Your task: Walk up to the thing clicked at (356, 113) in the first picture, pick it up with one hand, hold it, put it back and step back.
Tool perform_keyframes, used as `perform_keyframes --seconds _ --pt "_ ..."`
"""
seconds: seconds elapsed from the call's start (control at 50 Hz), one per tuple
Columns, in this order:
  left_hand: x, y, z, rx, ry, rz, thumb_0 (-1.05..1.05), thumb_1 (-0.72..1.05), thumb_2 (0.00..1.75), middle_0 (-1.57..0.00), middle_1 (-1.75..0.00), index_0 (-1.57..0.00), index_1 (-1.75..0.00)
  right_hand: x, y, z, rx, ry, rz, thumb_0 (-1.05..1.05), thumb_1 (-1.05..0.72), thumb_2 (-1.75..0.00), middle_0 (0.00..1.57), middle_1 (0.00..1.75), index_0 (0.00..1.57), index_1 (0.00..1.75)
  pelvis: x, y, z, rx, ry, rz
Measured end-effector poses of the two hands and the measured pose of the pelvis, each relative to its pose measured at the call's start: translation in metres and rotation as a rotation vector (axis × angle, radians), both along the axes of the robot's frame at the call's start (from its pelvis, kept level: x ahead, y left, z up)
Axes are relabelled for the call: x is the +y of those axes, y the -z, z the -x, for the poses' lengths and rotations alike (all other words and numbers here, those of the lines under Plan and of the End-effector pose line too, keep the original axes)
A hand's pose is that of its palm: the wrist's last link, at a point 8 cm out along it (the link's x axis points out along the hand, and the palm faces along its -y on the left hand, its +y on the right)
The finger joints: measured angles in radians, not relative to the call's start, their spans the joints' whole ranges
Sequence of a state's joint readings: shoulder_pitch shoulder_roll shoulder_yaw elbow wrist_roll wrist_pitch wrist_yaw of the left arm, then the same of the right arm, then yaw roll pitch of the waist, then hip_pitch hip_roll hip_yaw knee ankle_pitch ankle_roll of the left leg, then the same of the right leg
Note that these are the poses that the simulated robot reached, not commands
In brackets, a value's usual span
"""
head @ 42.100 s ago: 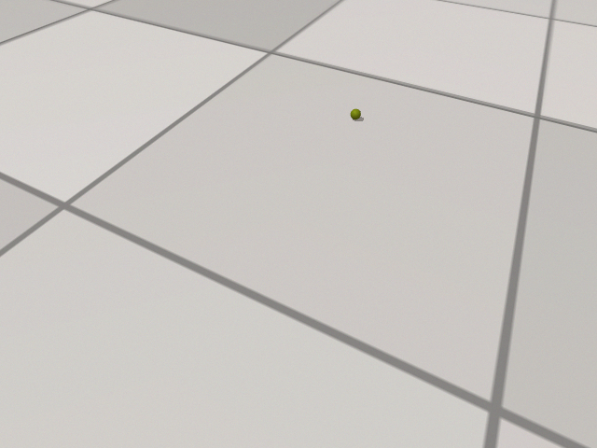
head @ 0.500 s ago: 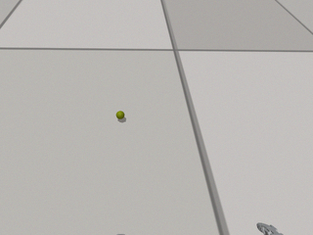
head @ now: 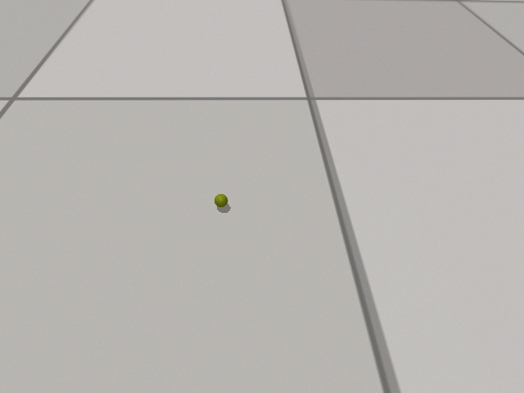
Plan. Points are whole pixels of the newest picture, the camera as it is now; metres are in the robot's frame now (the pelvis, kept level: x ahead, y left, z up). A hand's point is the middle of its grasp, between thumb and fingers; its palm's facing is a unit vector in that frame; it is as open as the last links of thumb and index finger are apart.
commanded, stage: step back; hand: left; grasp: from above
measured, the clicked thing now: (221, 200) +1.08 +0.21 -0.73
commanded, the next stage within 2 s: stand in 0.48 s
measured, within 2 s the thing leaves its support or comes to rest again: neither
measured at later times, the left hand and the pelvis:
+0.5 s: hand out of the picture +0.14 +0.23 -0.14, palm faces +0.02 -0.93 -0.37, open 7.4 cm; pelvis +0.04 -0.02 +0.00, yaw +1 degrees
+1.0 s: hand out of the picture +0.12 +0.23 -0.13, palm faces +0.01 -0.94 -0.34, open 7.4 cm; pelvis +0.04 -0.03 +0.02, yaw +1 degrees
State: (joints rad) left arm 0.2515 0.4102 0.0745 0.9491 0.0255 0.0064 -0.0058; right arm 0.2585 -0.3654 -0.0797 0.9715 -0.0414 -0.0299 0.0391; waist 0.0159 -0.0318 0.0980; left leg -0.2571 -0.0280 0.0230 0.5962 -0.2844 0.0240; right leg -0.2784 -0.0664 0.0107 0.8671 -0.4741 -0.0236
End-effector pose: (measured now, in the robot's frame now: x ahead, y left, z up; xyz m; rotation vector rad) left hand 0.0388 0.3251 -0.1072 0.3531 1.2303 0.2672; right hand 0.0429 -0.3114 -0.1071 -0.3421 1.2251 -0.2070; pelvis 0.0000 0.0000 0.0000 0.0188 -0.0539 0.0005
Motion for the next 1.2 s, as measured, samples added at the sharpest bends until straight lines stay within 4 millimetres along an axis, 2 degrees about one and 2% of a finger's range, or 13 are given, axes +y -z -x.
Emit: perform_keyframes --seconds 0.08,0.16,0.22,0.32,0.44,0.54,0.72,0.9,1.02,1.2 --pt "-0.005 0.000 -0.026 -0.034 0.026 0.037 0.01 0.91 0.89 -0.20 -0.30 -0.20 -0.30 0.003 -0.015 -0.007 -0.037 0.012 0.018 0.01 -0.91 -0.89 0.20 0.30 0.20 0.30 0.001 -0.008 -0.009 -0.003 -0.006 0.021" --pt "-0.013 0.001 -0.050 -0.076 0.045 0.061 0.01 0.91 0.89 -0.20 -0.30 -0.20 -0.30 -0.002 -0.021 -0.016 -0.040 0.009 0.037 0.01 -0.90 -0.89 0.20 0.30 0.20 0.30 -0.004 -0.009 -0.017 -0.005 0.001 0.015" --pt "-0.023 0.004 -0.064 -0.077 0.055 0.063 0.01 0.91 0.89 -0.20 -0.30 -0.20 -0.30 -0.010 -0.016 -0.027 -0.046 0.011 0.039 0.01 -0.90 -0.89 0.20 0.30 0.20 0.30 -0.010 -0.005 -0.023 -0.003 0.010 0.006" --pt "-0.042 0.006 -0.077 -0.069 0.049 0.038 0.01 0.91 0.89 -0.20 -0.30 -0.20 -0.30 -0.022 0.008 -0.052 -0.047 0.023 0.011 0.01 -0.91 -0.89 0.20 0.30 0.20 0.30 -0.023 0.005 -0.033 -0.005 0.007 0.036" --pt "-0.054 -0.002 -0.087 -0.084 0.038 0.035 0.01 0.91 0.89 -0.21 -0.30 -0.21 -0.30 -0.014 0.017 -0.075 -0.036 -0.008 -0.036 0.01 -0.91 -0.89 0.20 0.30 0.20 0.30 -0.027 0.002 -0.041 0.022 -0.007 0.004" --pt "-0.050 -0.004 -0.100 -0.108 0.023 0.044 0.01 0.91 0.89 -0.21 -0.30 -0.21 -0.30 -0.004 0.017 -0.078 -0.020 -0.033 -0.040 0.01 -0.91 -0.89 0.20 0.30 0.20 0.30 -0.023 -0.001 -0.043 0.014 -0.013 -0.006" --pt "-0.053 -0.006 -0.101 -0.087 0.026 0.080 0.01 0.91 0.89 -0.20 -0.30 -0.20 -0.30 -0.001 -0.003 -0.087 -0.048 -0.029 -0.044 0.01 -0.91 -0.89 0.20 0.30 0.20 0.30 -0.023 -0.013 -0.049 -0.003 -0.010 0.011" --pt "-0.054 -0.009 -0.085 -0.055 0.019 0.082 0.01 0.91 0.89 -0.20 -0.30 -0.20 -0.30 -0.007 -0.011 -0.093 -0.067 -0.028 -0.035 0.01 -0.91 -0.89 0.20 0.30 0.20 0.30 -0.025 -0.019 -0.045 -0.012 -0.010 0.010" --pt "-0.054 -0.011 -0.069 -0.023 0.010 0.068 0.01 0.91 0.89 -0.20 -0.30 -0.20 -0.30 -0.010 -0.008 -0.086 -0.050 -0.029 -0.044 0.01 -0.91 -0.89 0.20 0.30 0.20 0.30 -0.029 -0.020 -0.040 -0.011 -0.009 0.008" --pt "-0.056 -0.013 -0.050 0.023 -0.002 0.047 0.01 0.91 0.89 -0.20 -0.30 -0.20 -0.30 -0.015 0.001 -0.065 0.013 -0.022 -0.065 0.01 -0.91 -0.89 0.20 0.30 0.20 0.30 -0.036 -0.020 -0.036 -0.002 -0.010 0.006"
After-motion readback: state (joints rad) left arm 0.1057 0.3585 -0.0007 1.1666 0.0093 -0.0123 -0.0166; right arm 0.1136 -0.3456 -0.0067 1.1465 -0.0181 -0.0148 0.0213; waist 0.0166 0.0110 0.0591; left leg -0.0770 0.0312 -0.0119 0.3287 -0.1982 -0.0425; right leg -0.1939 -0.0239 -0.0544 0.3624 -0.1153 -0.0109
